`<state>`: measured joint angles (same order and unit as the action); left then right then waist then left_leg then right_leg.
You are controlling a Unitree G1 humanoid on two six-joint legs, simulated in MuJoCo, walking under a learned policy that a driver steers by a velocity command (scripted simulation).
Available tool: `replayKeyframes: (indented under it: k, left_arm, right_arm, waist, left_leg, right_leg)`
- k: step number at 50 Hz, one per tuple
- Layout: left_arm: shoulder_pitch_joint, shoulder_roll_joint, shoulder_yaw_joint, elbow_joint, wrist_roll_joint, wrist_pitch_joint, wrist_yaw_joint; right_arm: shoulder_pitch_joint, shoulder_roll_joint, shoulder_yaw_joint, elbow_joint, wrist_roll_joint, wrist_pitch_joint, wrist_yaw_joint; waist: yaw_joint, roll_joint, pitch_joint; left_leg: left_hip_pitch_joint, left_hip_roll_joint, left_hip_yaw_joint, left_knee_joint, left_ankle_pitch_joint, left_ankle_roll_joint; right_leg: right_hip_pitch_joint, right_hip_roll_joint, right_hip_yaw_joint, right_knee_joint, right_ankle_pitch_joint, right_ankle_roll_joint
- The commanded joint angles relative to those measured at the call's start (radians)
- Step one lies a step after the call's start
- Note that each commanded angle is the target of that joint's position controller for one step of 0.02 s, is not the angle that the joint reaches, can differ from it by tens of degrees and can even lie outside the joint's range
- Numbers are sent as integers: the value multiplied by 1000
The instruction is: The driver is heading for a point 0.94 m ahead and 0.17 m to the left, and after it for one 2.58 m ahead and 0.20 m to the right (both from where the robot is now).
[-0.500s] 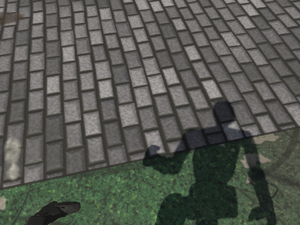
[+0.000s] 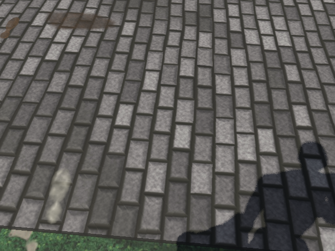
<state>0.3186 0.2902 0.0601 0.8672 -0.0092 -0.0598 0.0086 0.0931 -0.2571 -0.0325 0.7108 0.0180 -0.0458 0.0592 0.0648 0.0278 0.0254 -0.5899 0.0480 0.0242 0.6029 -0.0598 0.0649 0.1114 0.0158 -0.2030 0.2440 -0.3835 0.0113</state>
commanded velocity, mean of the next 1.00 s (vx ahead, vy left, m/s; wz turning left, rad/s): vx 0.50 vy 0.00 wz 0.35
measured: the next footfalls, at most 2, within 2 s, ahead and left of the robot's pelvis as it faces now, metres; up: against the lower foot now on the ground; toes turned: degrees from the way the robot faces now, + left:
left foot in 0.04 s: +0.19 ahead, +0.10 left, +0.00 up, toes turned +3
right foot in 0.52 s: +0.50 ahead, -0.04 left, +0.00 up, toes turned +21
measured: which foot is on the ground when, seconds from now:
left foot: up 0.00-0.02, down 0.04-0.54, up 0.56-1.00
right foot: down 0.00-0.04, up 0.06-0.50, down 0.52-1.00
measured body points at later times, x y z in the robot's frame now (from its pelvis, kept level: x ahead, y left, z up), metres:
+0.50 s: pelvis +0.29 +0.02 +0.01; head +0.31 +0.04 +0.46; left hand +0.46 +0.31 -0.07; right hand +0.40 -0.25 -0.10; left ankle +0.15 +0.10 -0.73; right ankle +0.47 -0.06 -0.71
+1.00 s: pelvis +0.54 +0.11 +0.01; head +0.57 +0.13 +0.46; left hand +0.41 +0.37 -0.12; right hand +0.85 +0.00 -0.06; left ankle +0.63 +0.27 -0.71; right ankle +0.46 -0.06 -0.73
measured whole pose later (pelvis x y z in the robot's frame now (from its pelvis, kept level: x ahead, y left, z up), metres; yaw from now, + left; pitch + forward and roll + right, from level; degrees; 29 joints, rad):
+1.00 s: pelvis +0.54 +0.11 +0.01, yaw +20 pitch +2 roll -2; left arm 0.41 0.30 0.05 0.87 -0.03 -0.06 -0.01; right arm 0.03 -0.25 -0.03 0.64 0.02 -0.07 0.03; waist 0.11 0.02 0.02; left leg -0.52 0.04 -0.02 0.52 -0.05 0.03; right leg 0.04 0.02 0.00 0.27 -0.34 0.01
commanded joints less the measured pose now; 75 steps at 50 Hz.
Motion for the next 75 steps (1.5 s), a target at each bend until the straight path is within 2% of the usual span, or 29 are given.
replayKeyframes:
  k: [1, 2, 3, 4, 5, 7, 8, 12, 17, 23, 26, 27, 28, 29, 30, 32, 34, 41, 48, 51, 52, 53, 54, 55, 56, 58, 62, 67, 75]
  left_arm:
    - [-41, 201, 49, -59, -5, 21, 22]
    - [-33, 182, 39, -75, 3, 19, 30]
    - [70, 42, -7, -125, 36, -8, 11]
    - [10, 79, -10, -132, 15, -52, -6]
    - [-93, 141, 8, -162, -26, -77, -19]
    - [-141, 129, 6, -172, -2, -91, -10]
    - [-127, 140, 15, -170, 13, -81, -6]
    - [-117, 97, 10, -183, 28, -41, -3]
    - [-305, 56, -7, -233, 19, -45, -9]
    - [-355, 105, 10, -255, 4, -70, -35]
    - [-170, 146, 37, -210, 19, -84, -29]
    - [-21, 195, 49, -197, 31, -84, -22]
    - [76, 270, 74, -143, 29, -70, -31]
    - [71, 173, 52, -149, -4, -68, -39]
    - [25, 122, 38, -156, -5, -63, -36]
    - [-54, 94, 23, -160, 13, -51, -34]
    - [-67, 73, 12, -153, 20, -53, -31]
    - [-8, 148, 28, -103, -6, -42, -20]
    - [75, 177, 32, -43, -20, -13, -14]
    - [54, 170, 27, -43, -16, 0, -6]
    - [47, 119, 3, -73, 10, -3, -3]
    - [165, 9, -30, -92, 7, -24, -8]
    - [114, 113, -7, -78, -13, -40, -14]
    - [25, 156, 7, -105, -31, -50, -19]
    - [-18, 145, 5, -108, -27, -49, -17]
    - [-19, 122, 9, -102, -12, -32, -17]
    - [-28, 71, 5, -103, -15, 8, -11]
    - [-144, 54, 3, -137, -10, 1, -27]
    - [-340, 37, -9, -261, -11, -1, -77]
  right_arm:
    - [138, -160, -69, -53, 3, -8, 2]
    - [310, -231, -104, -13, 6, -2, -15]
    - [346, -350, -129, -10, 11, 1, -30]
    - [362, -292, -108, -39, 8, -9, -29]
    - [331, -236, -91, -35, -4, -17, -28]
    - [207, -179, -75, -55, -1, -21, -31]
    - [164, -153, -65, -72, -10, -21, -34]
    - [160, -177, -73, -79, -7, -24, -52]
    - [229, -197, -79, -52, 3, -9, -75]
    - [283, -184, -76, -19, 6, 6, -83]
    - [265, -138, -60, -19, -5, 9, -78]
    - [272, -96, -41, -36, -21, 6, -75]
    - [428, -42, -25, -40, 10, -4, -74]
    - [402, -135, -37, -18, 18, -10, -76]
    - [276, -182, -50, -33, 16, -12, -74]
    - [159, -159, -48, -65, -9, -19, -72]
    - [176, -125, -45, -63, -7, -22, -63]
    - [11, -54, -14, -106, -13, -31, -49]
    - [-120, -88, -23, -150, 2, -43, -23]
    - [117, -166, -65, -82, -10, -43, -33]
    - [302, -240, -87, -51, -22, -39, -44]
    - [342, -316, -99, -33, -23, -32, -41]
    - [344, -218, -76, -33, -9, -30, -38]
    - [276, -183, -61, -38, -7, -33, -39]
    - [213, -159, -53, -44, -14, -34, -38]
    - [140, -113, -40, -43, -31, -44, -34]
    - [139, -131, -52, 1, -33, -73, -38]
    - [154, -152, -55, 40, -32, -72, -55]
    - [257, -197, -67, 112, -10, -19, -72]
  waist:
    - [-143, -104, -101]
    - [-219, -44, -195]
    - [-134, 222, -293]
    - [-172, 159, -434]
    - [-195, 95, -303]
    - [-117, -30, -126]
    - [-80, -9, -101]
    - [-47, 13, -64]
    - [-118, 49, -29]
    - [-128, 83, -28]
    - [-34, 88, -116]
    - [24, -13, -256]
    - [-33, -363, -352]
    - [-5, -255, -277]
    - [19, -153, -143]
    - [-12, -65, -23]
    - [-49, -119, -27]
    - [-10, -105, -6]
    - [6, -116, 25]
    - [-129, -91, -118]
    - [-199, 18, -268]
    - [-137, 287, -376]
    - [-175, 189, -339]
    - [-164, 135, -196]
    - [-137, 62, -129]
    - [-81, 59, -63]
    - [-54, 41, -18]
    - [-87, 20, 17]
    - [-143, 15, 59]
  left_leg:
    - [234, -100, 81, -33, -83, 70]
    - [533, -68, -26, -63, -51, 119]
    - [924, 198, -544, -100, -148, 299]
    - [1031, 292, -884, -274, -264, 374]
    - [954, 262, -735, -298, -225, 310]
    - [655, 177, -498, -308, -39, 243]
    - [552, 147, -437, -330, 51, 232]
    - [382, 95, -332, -381, 194, 239]
    - [333, 27, -276, -361, 66, 165]
    - [475, 98, -414, -244, -4, 134]
    - [476, 40, -381, -44, 179, 86]
    - [356, -21, -307, 223, 33, 50]
    - [-4, -169, -198, 537, -453, -25]
    - [-143, -111, -242, 656, -506, -31]
    - [-181, -77, -232, 682, -416, -31]
    - [-153, -11, -169, 602, -301, -37]
    - [-73, 30, -138, 519, -256, -42]
    - [-31, 40, -62, 127, -16, -73]
    - [56, -3, -45, -73, 13, -32]
    - [423, -44, -4, -138, -5, 33]
    - [714, 137, -203, -106, 23, 100]
    - [987, 341, -651, -214, -172, 256]
    - [952, 328, -732, -287, -331, 250]
    - [832, 294, -594, -306, -303, 211]
    - [708, 256, -477, -325, -209, 187]
    - [535, 201, -335, -388, -61, 163]
    - [437, 191, -172, -471, 66, 164]
    - [468, 155, 2, -493, 146, 115]
    - [723, 226, 103, -366, 417, 76]
  right_leg:
    - [-23, -260, 14, 345, 1093, -100]
    - [-218, -218, 7, 610, 917, -61]
    - [-688, -37, 37, 992, 84, 9]
    - [-848, 42, 268, 1151, -210, 8]
    - [-938, -21, 313, 1157, -130, -16]
    - [-869, -100, 289, 984, 11, -24]
    - [-793, -124, 293, 927, 48, -16]
    - [-722, -117, 261, 771, 138, 43]
    - [-660, -51, 252, 403, 436, 65]
    - [-601, -26, 285, 246, 397, 17]
    - [-325, -42, 261, 189, 357, -66]
    - [-74, -197, 426, 213, 342, -133]
    - [229, -388, 885, 122, 125, -305]
    - [206, -401, 989, 53, -116, -292]
    - [87, -360, 846, 38, -109, -250]
    - [-113, -285, 655, 2, 111, -231]
    - [-190, -233, 555, -34, 242, -221]
    - [-234, -204, 365, -99, 415, -225]
    - [-133, -262, 347, -35, 455, -181]
    - [-174, -194, 269, 256, 738, -125]
    - [-363, -137, 221, 561, 510, -85]
    - [-734, 30, 210, 886, -131, -27]
    - [-856, -14, 315, 1005, -195, -33]
    - [-910, -61, 301, 1015, -105, -44]
    - [-877, -103, 282, 979, -16, -42]
    - [-784, -149, 289, 902, 81, -28]
    - [-773, -145, 318, 822, 193, -1]
    - [-783, -117, 297, 562, 464, -2]
    - [-828, -70, 168, 361, 332, -69]
Velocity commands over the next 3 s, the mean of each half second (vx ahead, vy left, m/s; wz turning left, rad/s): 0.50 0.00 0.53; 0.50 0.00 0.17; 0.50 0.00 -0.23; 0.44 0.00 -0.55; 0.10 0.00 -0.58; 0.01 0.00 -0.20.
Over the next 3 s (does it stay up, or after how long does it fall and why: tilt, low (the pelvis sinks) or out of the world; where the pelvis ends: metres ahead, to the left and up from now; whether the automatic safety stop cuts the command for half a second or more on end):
stays up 1.15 0.23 0.01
